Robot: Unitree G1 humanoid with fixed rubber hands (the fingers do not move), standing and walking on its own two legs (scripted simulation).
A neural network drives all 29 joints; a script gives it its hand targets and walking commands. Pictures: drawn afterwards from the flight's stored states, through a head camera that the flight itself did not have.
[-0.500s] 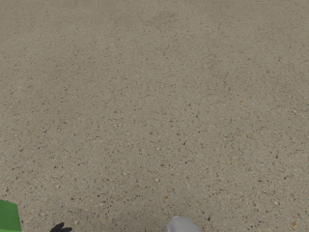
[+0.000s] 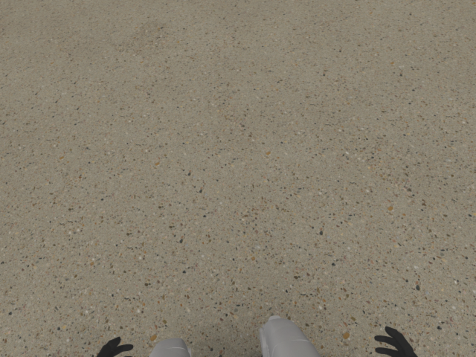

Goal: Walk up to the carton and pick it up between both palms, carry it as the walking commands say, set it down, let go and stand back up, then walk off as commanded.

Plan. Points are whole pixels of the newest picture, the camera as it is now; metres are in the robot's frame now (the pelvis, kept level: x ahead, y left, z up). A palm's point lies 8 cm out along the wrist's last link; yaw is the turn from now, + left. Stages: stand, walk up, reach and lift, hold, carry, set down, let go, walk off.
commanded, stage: walk off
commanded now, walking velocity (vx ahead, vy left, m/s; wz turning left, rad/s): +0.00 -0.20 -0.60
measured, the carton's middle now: out of the picture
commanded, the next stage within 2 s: stand in 0.36 s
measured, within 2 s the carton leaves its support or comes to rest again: neither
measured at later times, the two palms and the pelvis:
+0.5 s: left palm (324, 282) +0.23 -0.14 -0.08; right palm out of the picture +0.11 -0.66 -0.11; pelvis +0.10 -0.36 +0.02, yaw -14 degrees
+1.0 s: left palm out of the picture +0.26 -0.44 -0.04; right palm out of the picture +0.08 -0.93 -0.09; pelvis +0.11 -0.64 +0.05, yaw -23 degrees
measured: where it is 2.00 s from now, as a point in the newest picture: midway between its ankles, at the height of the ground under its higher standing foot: outside the picture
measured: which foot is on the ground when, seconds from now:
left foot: up 0.00-0.14, down 0.16-0.36, up 0.38-0.68, down 0.70-0.84, up 0.86-1.00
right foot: down 0.00-0.10, up 0.12-0.34, down 0.36-0.64, up 0.66-0.82, down 0.84-1.00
